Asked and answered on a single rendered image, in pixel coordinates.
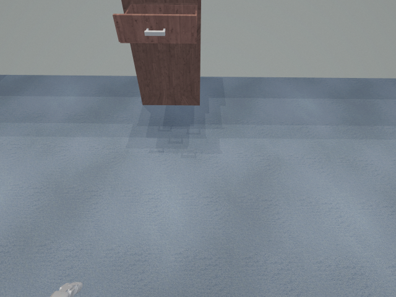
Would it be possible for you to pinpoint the handle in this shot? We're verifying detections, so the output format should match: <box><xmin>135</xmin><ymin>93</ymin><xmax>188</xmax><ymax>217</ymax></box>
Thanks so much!
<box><xmin>144</xmin><ymin>28</ymin><xmax>165</xmax><ymax>36</ymax></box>

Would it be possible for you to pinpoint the cabinet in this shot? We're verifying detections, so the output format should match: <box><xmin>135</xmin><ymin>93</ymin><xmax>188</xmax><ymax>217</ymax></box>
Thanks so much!
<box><xmin>121</xmin><ymin>0</ymin><xmax>201</xmax><ymax>106</ymax></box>

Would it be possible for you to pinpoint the drawer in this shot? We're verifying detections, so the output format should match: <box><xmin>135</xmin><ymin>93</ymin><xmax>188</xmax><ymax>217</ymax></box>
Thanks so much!
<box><xmin>113</xmin><ymin>4</ymin><xmax>197</xmax><ymax>44</ymax></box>

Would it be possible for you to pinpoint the robot left hand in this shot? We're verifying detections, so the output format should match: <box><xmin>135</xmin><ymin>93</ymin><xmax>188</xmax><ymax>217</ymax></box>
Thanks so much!
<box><xmin>50</xmin><ymin>282</ymin><xmax>83</xmax><ymax>297</ymax></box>

